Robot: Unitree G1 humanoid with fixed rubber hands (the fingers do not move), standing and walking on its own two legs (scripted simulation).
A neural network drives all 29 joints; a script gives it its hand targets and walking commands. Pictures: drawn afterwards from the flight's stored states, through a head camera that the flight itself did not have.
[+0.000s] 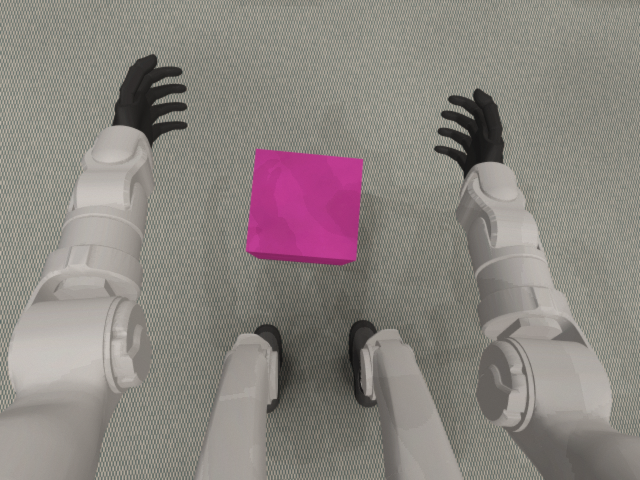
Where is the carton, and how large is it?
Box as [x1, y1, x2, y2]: [246, 149, 362, 264]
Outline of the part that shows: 256,149 246,251 258,258 304,262 343,264 355,260 362,159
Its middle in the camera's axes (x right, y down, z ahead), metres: -0.04 -0.06 +0.87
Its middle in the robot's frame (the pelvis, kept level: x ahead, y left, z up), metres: +0.48 +0.01 -0.52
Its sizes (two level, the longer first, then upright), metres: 0.210 0.200 0.250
